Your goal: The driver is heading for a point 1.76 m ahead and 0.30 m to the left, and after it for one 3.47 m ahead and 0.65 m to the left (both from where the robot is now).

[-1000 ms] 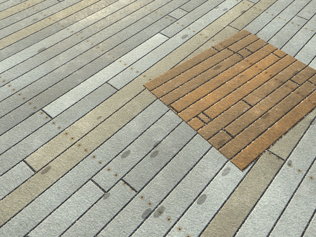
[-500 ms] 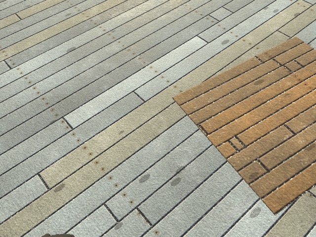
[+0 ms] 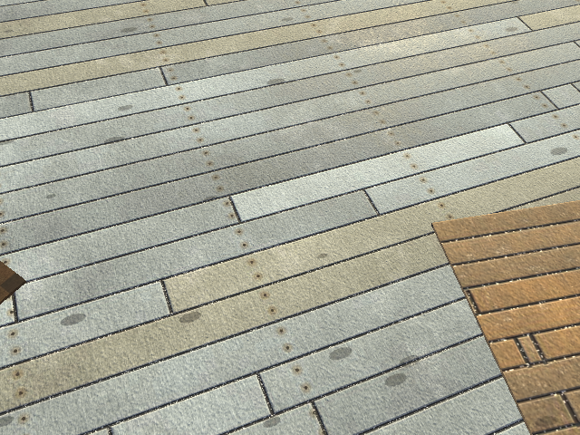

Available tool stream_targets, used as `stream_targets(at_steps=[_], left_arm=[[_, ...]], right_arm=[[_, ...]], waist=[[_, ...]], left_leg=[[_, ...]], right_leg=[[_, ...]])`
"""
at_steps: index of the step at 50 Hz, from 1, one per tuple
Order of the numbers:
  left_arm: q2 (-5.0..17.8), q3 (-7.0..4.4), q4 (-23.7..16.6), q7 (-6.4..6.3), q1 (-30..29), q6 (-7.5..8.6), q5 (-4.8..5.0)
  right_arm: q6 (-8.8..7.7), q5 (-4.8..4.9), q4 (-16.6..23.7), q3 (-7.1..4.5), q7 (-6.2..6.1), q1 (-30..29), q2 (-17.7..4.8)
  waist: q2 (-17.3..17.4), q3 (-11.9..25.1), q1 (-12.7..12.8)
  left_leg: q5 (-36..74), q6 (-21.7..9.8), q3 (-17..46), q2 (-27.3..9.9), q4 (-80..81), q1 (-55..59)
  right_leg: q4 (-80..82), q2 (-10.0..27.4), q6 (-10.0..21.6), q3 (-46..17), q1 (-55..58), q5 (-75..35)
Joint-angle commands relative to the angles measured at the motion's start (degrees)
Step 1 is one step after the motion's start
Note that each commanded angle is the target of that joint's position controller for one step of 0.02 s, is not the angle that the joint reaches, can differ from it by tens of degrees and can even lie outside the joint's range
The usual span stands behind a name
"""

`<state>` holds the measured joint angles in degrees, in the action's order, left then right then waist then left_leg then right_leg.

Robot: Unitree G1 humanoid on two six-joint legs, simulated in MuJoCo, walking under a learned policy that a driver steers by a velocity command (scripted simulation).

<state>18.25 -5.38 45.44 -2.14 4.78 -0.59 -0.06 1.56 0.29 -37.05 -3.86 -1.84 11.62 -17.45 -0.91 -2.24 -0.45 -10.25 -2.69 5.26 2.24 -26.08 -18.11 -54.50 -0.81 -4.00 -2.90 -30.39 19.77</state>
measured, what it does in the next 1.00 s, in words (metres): walks ahead, turning left: right foot, then left foot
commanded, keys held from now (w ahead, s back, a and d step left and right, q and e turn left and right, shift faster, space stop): q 0.16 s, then w+q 0.28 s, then w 0.56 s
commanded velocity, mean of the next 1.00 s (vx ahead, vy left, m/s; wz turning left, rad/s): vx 0.31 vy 0.00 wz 0.39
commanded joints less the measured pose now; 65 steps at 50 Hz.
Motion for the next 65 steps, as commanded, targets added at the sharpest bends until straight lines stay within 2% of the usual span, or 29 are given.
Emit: stream_targets(at_steps=[1, 6, 9, 10, 11, 12, 13, 14, 16, 22, 26, 29, 31, 33, 34, 35, 36, 37, 39, 43, 50, 54, 57, 59, 60, 61, 62, 63, 65], left_arm=[[3.4, -0.41, -3.9, 0.41, -2.1, 0.98, 0.19], [4.6, -0.66, -4.1, 1.54, -0.9, 1.89, 0.72], [4.9, -1.03, -3.1, 2.26, 4.0, 2.66, 0.75], [6.9, -1.67, -2.5, 2.12, 6.3, 2.62, 0.38], [9.7, -2.12, -2.7, 1.65, 8.1, 2.13, -0.37], [13.0, -2.80, -2.2, 2.01, 8.5, 2.27, -1.95], [9.9, -2.00, -3.9, 1.79, 5.5, 2.99, -1.51], [7.6, -1.35, -4.4, 1.21, 3.2, 3.26, -0.53], [6.2, -0.71, -4.7, 0.28, 3.2, 3.52, 0.54], [7.4, -0.79, -3.6, 0.37, 10.5, 4.52, -0.26], [9.1, -1.18, -2.6, 1.61, 11.6, 4.79, 0.44], [10.4, -1.56, -1.4, 2.59, 12.8, 4.71, 1.73], [11.1, -1.65, -0.6, 2.98, 12.2, 4.21, 2.60], [7.7, -0.18, 0.1, 3.05, 13.0, 4.47, 1.97], [2.7, 1.74, -2.7, 3.11, 12.6, 5.03, -0.26], [1.9, 2.24, -4.2, 2.89, 12.6, 6.34, 0.35], [7.5, 0.69, -4.2, 3.18, 10.3, 6.94, 2.21], [7.6, 0.65, -4.8, 3.49, 8.1, 7.18, 2.90], [6.1, 0.69, -4.0, 3.31, 8.0, 6.84, 0.87], [4.0, 1.02, -2.8, 3.53, 8.8, 5.02, 0.53], [0.9, 2.74, -6.9, 4.74, -5.3, 6.07, 0.80], [1.8, 2.66, -9.0, 5.97, -9.0, 6.54, 0.92], [4.2, 1.63, -8.4, 5.96, -4.6, 6.60, 0.56], [8.8, -0.57, -4.7, 4.79, 11.0, 6.28, 0.30], [14.4, -1.81, -3.8, 4.17, 18.9, 6.03, -0.92], [11.6, -1.16, -2.5, 4.57, 20.9, 5.97, 0.52], [8.3, -0.09, -2.8, 4.28, 17.4, 5.74, 1.27], [6.6, 0.40, -3.4, 3.84, 13.7, 5.45, 0.98], [3.9, 1.35, -3.9, 3.77, 8.2, 5.72, -0.43]], right_arm=[[-0.26, 0.08, 4.3, -3.20, -0.56, -0.7, -10.7], [0.43, 0.34, 5.2, -3.38, 0.30, -2.0, -10.8], [0.96, 1.40, 5.9, -3.15, 0.13, -4.3, -10.2], [0.98, 1.33, 6.0, -2.60, -0.04, -3.6, -8.4], [0.96, 0.59, 5.4, -1.48, 0.16, -0.5, -4.3], [0.14, 1.21, 7.8, -2.41, 0.18, -1.7, -7.2], [-0.48, 0.48, 7.1, -3.34, 0.21, -2.7, -10.9], [-0.58, 0.34, 6.2, -3.88, 0.52, -2.1, -11.7], [-0.48, 0.03, 5.1, -3.46, 0.95, -1.2, -9.3], [-2.05, 0.97, 7.8, -1.83, 2.28, -6.0, -4.9], [-3.05, 0.82, 8.5, -0.41, 3.12, -7.3, -2.2], [-3.29, 1.10, 8.8, -0.37, 3.72, -7.8, -3.2], [-3.39, 1.14, 8.0, -0.89, 3.81, -4.5, -4.2], [-3.11, 0.98, 3.8, -3.62, 3.00, 9.2, -8.8], [-2.81, 0.09, 3.0, -4.74, 1.96, 17.7, -14.3], [-3.39, 0.42, 3.5, -4.56, 2.22, 17.9, -16.4], [-4.39, 0.31, 3.7, -3.04, 2.77, 14.9, -11.7], [-4.87, 0.17, 3.6, -2.16, 3.03, 12.3, -9.3], [-5.26, -0.13, 3.6, -1.13, 3.30, 6.8, -6.4], [-6.73, -0.29, 2.5, -0.98, 2.82, 4.8, -5.8], [-6.42, 0.46, -2.6, -1.70, 1.55, 10.7, -8.2], [-5.56, 0.95, -5.3, -2.07, 1.31, 13.3, -8.8], [-4.62, 0.82, -6.1, -2.50, 0.84, 12.5, -10.2], [-3.86, 0.20, -5.7, -1.62, 0.38, 11.8, -9.0], [-4.59, -0.56, -4.0, 0.18, 0.74, 18.1, -3.2], [-5.75, 0.10, -5.3, 1.02, 1.18, 19.6, -1.7], [-6.72, 1.91, -4.0, -0.50, 1.66, 13.2, -7.5], [-7.32, 2.71, -2.2, -0.39, 1.89, 7.7, -7.9], [-7.12, 0.77, -1.8, -0.61, 1.59, 4.7, -7.0]], waist=[[9.2, 8.1, -0.5], [10.5, 7.6, -0.7], [9.7, 9.2, 2.3], [6.6, 10.0, 2.7], [-5.4, 11.0, 1.3], [-15.8, 5.5, 1.2], [-10.9, 2.4, 1.3], [-9.5, 0.9, 0.6], [-7.5, 0.4, 1.2], [-6.3, -0.5, 5.2], [-6.2, -1.7, 5.2], [-6.5, -2.9, 4.7], [-6.2, -2.2, 1.5], [-1.8, 6.6, -5.6], [10.4, 14.4, -8.0], [19.4, 18.8, -6.2], [11.9, 13.8, -6.7], [11.0, 8.7, -5.2], [7.0, 3.8, -1.7], [4.8, 1.1, 1.1], [4.0, -3.1, -3.4], [4.3, -3.9, -3.4], [6.8, 0.5, -0.2], [6.4, 12.1, 7.7], [-4.7, 22.8, 6.5], [-13.6, 29.9, 6.6], [-8.7, 20.7, 7.6], [-5.3, 12.9, 6.6], [-1.3, 4.6, 2.5]], left_leg=[[11.8, -10.2, 15.8, -13.1, 5.6, 10.3], [12.8, -10.1, 21.9, -12.1, 4.2, 8.6], [8.0, -7.2, 22.8, -9.0, 1.5, 6.7], [-4.3, -4.4, 20.5, -6.0, -1.5, 0.4], [-21.9, -0.9, 11.1, 1.1, -15.0, -9.5], [-24.4, 0.5, 4.1, 4.5, -24.5, -22.0], [-19.4, 1.5, 5.0, -0.4, -31.5, -24.2], [-15.1, 2.3, 4.2, -1.0, -33.9, -25.4], [-9.8, 4.3, 2.6, -2.6, -38.2, -27.7], [-1.5, 6.4, -1.8, -5.7, -31.6, -28.7], [-0.6, 5.0, -4.5, -6.1, -18.5, -18.9], [-3.3, 2.6, -6.8, -5.4, -12.0, -12.5], [-2.5, 0.1, -8.6, -3.7, -6.1, -5.0], [0.1, -2.9, -8.7, -1.3, -2.5, 17.0], [-4.6, -8.0, 12.0, -15.3, -0.2, 33.9], [-13.7, -15.3, 36.5, -24.3, 9.8, 37.2], [-16.7, -14.1, 32.5, -23.7, 11.1, 33.0], [-15.0, -12.5, 24.8, -21.5, 11.0, 27.3], [-5.4, -10.7, 15.3, -16.9, 13.4, 17.0], [8.7, -10.8, 6.8, -14.1, 17.8, 11.7], [10.3, -8.7, -0.7, -12.8, 19.7, 12.0], [14.4, -7.9, -0.1, -16.0, 16.3, 20.2], [34.9, -6.1, -0.5, -16.3, 8.2, 25.0], [42.4, -3.0, -3.8, -11.9, -12.6, 17.3], [18.1, 0.8, -5.2, -4.9, -36.0, -4.9], [-21.9, 2.6, 1.1, 2.9, -49.5, -16.8], [-21.0, 1.9, 3.9, -1.2, -53.7, -23.8], [-16.4, 1.1, 1.6, -4.4, -51.7, -25.3], [-9.2, 1.0, 0.0, -9.0, -43.2, -20.3]], right_leg=[[7.5, -0.1, -0.7, -1.8, -0.4, -0.7], [16.9, -1.6, 0.2, -2.2, 6.4, 1.1], [32.0, -1.5, 2.2, -0.9, 16.1, -7.7], [35.2, 3.5, 4.4, -3.9, 24.1, -10.1], [37.8, 15.6, 9.1, -15.4, 31.5, -4.2], [42.7, 23.1, 17.1, -30.3, 27.4, 7.1], [43.8, 22.7, 17.8, -28.9, 25.7, 13.7], [44.0, 19.7, 15.3, -23.9, 25.4, 14.0], [44.0, 17.0, 13.0, -17.4, 27.4, 10.2], [46.7, 16.2, 13.6, -5.8, 29.9, 0.3], [47.3, 16.1, 13.8, -0.1, 25.3, -5.1], [46.3, 17.5, 13.9, 1.1, 24.1, -6.5], [42.5, 18.3, 13.0, 2.0, 23.4, -12.1], [23.2, 13.2, 9.3, 8.8, 17.6, -28.0], [0.8, 8.0, 4.6, 12.3, 1.4, -11.8], [-13.9, 0.7, 3.5, 4.3, -12.0, 12.9], [-19.6, 4.3, 4.3, -0.4, -16.9, 10.5], [-19.0, 6.6, 5.7, 0.3, -17.8, 5.7], [-12.3, 9.7, 5.7, 0.2, -13.6, -2.9], [-6.0, 9.4, 3.6, 0.7, -10.7, -11.3], [18.9, 5.6, 3.1, 3.2, -7.4, -28.7], [24.8, 4.3, 5.7, 2.5, -8.4, -24.9], [25.5, 1.0, 8.4, 5.0, -0.6, -17.2], [24.3, 1.4, 12.4, 4.9, 24.6, -19.2], [22.7, 17.3, 20.9, -18.5, 49.7, -15.7], [33.6, 24.0, 26.4, -41.2, 57.4, -5.2], [36.4, 21.8, 22.9, -35.7, 51.6, 2.5], [37.6, 19.6, 20.3, -27.0, 42.7, 2.0], [41.4, 15.6, 18.4, -17.5, 26.4, -8.0]])
Velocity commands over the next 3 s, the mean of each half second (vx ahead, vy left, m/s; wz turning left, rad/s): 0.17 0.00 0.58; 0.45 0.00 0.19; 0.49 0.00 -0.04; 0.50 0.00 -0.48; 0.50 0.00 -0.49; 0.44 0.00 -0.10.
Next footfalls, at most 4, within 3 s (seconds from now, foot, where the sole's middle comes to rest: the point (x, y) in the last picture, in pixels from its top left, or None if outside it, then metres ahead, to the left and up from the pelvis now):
0.20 right None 0.07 -0.14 -0.78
0.66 left None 0.17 0.20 -0.78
1.18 right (225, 377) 0.57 0.13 -0.78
1.66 left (101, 308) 0.75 0.45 -0.78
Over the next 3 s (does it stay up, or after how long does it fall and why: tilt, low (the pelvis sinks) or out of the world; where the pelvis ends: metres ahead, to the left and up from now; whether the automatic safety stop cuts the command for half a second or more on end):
stays up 1.33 0.27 0.00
